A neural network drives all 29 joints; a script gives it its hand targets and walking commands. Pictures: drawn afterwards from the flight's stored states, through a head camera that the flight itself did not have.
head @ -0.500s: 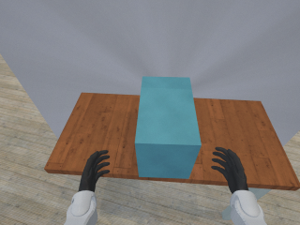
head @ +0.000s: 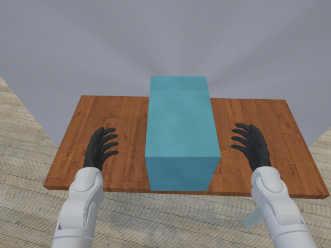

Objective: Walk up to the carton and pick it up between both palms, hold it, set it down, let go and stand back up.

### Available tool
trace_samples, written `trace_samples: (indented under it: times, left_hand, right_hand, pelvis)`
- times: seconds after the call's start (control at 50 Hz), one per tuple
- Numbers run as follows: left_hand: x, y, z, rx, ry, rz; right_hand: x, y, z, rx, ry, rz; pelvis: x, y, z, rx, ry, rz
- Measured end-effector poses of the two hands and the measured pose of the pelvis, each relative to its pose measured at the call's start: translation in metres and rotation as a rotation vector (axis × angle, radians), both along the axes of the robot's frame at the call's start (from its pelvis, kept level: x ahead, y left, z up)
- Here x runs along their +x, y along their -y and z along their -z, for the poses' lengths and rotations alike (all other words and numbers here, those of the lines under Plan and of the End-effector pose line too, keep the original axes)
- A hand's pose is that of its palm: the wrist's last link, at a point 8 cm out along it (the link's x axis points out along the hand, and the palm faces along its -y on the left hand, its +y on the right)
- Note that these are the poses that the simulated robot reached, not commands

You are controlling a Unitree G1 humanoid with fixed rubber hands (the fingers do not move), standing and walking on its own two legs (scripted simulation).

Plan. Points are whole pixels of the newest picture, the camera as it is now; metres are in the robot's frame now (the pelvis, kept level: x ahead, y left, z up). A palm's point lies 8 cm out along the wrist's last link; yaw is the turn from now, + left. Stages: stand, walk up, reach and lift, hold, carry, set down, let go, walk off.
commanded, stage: reach and lift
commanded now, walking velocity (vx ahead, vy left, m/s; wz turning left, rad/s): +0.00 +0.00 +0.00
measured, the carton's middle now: (178, 133) +0.44 -0.01 -0.04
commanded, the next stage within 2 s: none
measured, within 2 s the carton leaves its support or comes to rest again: neither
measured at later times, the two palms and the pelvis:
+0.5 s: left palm (96, 130) +0.36 +0.19 +0.09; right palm (252, 119) +0.38 -0.18 +0.10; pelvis -0.01 -0.01 +0.00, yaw +0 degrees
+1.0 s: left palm (105, 114) +0.41 +0.18 +0.09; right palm (242, 103) +0.43 -0.16 +0.10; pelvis -0.01 -0.01 +0.00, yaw +1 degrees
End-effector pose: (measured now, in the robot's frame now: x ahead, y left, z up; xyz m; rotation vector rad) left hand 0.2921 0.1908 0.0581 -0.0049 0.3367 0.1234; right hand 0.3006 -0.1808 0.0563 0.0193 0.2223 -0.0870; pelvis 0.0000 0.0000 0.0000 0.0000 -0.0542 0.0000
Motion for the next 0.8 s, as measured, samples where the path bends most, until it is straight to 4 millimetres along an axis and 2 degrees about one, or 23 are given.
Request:
trace_samples:
  times: [0.16,0.26,0.38,0.52,0.8]
  left_hand:
    - [0.032,0.005,-0.024,-0.002,0.028,0.0]
    - [0.044,0.002,-0.031,0.001,0.019,-0.011]
    - [0.053,-0.002,-0.033,-0.002,0.016,-0.028]
    - [0.072,-0.003,-0.032,0.0,0.003,-0.034]
    - [0.117,0.006,-0.065,0.051,0.035,-0.034]
  right_hand:
    - [0.037,-0.001,-0.025,0.014,0.053,-0.006]
    - [0.054,0.0,-0.036,-0.007,0.051,-0.008]
    - [0.068,0.0,-0.037,-0.029,0.011,-0.015]
    - [0.085,-0.006,-0.049,-0.026,0.033,-0.02]
    - [0.13,-0.022,-0.071,-0.001,0.005,-0.031]
  pelvis:
    - [-0.001,0.0,0.0,-0.005,-0.018,0.006]
    - [-0.001,0.002,0.0,-0.004,-0.019,0.001]
    - [-0.003,0.005,0.0,-0.004,-0.037,-0.002]
    - [-0.007,0.008,0.001,-0.003,-0.085,-0.006]
    - [-0.01,0.009,0.004,-0.01,-0.166,-0.009]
